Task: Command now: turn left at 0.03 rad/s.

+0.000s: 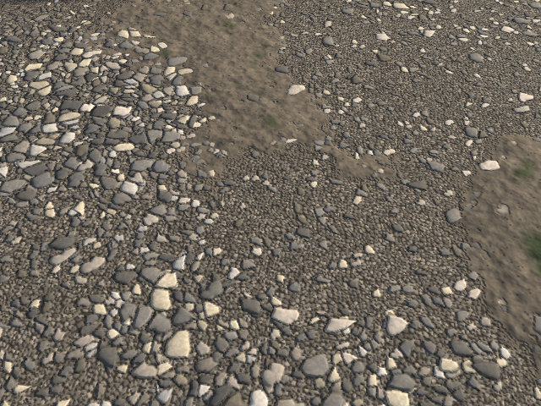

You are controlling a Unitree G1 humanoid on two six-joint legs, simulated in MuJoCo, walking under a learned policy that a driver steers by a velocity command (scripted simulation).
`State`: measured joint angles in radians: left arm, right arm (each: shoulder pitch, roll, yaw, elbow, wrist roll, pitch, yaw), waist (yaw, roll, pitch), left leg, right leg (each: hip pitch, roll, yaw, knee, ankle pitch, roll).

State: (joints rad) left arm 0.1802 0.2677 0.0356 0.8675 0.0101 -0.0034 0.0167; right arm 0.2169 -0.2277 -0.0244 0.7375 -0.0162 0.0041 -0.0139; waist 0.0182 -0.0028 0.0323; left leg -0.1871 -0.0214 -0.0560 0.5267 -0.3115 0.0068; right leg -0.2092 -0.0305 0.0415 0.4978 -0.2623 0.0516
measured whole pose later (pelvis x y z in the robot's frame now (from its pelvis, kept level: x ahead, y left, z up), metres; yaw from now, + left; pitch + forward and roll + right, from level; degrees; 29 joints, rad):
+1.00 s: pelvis +0.00 +0.00 +0.00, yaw -1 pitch -2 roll +0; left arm 0.24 0.21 0.02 1.12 0.00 0.01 0.05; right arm 0.29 -0.21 -0.01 1.01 0.00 -0.01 -0.03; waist 0.01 0.00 0.03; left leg -0.18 -0.02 -0.04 0.51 -0.31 0.01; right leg -0.22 -0.03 0.05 0.51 -0.28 0.04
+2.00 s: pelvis +0.44 +0.01 +0.01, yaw -1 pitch +1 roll +2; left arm 0.09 0.26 0.05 0.87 -0.01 -0.09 0.01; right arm 0.37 -0.24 -0.04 1.02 0.01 -0.10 0.01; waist -0.07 -0.04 0.01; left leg -0.01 -0.08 0.05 0.19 -0.19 0.07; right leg -0.68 -0.14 0.04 0.70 0.05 -0.01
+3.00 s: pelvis +1.01 +0.01 +0.01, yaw -9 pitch +0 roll +2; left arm 0.21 0.28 0.09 0.89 -0.03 -0.04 0.01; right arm 0.28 -0.24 -0.07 0.98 -0.02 -0.11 0.00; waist -0.04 -0.05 0.02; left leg -0.10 -0.03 0.18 0.28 -0.19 0.05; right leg -0.66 -0.12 0.08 1.04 -0.15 -0.04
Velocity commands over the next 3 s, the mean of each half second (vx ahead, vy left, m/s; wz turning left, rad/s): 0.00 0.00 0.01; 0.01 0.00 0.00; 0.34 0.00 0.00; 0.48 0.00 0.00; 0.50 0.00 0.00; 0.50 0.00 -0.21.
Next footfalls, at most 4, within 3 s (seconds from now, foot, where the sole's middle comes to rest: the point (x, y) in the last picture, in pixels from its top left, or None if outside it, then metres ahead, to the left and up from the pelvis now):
1.64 left None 0.42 0.10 -0.77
2.18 right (337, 328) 0.73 -0.14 -0.77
2.72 left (253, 236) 1.04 0.10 -0.77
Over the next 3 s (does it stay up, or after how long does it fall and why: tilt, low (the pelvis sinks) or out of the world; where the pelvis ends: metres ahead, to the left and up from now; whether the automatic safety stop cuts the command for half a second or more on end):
stays up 1.01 0.01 0.01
